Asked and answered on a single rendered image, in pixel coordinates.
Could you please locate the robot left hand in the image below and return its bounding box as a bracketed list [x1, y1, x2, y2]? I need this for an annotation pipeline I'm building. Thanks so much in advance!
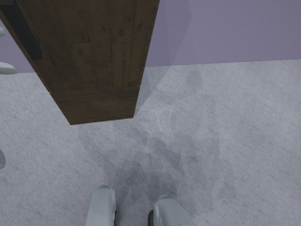
[0, 26, 18, 74]

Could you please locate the handle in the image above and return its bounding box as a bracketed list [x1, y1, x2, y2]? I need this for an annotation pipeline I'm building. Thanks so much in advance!
[0, 0, 42, 60]

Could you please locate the robot thigh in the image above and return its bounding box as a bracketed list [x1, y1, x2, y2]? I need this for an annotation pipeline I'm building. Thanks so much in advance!
[153, 199, 197, 226]
[85, 187, 117, 226]

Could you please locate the robot left thigh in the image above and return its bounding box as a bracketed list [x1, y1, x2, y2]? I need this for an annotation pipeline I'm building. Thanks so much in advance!
[85, 187, 117, 226]

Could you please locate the robot right thigh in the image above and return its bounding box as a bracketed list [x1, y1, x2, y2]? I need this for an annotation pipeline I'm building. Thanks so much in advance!
[153, 199, 197, 226]

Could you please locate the cupboard door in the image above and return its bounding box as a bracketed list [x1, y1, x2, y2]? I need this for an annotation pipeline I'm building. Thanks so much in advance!
[1, 0, 154, 93]

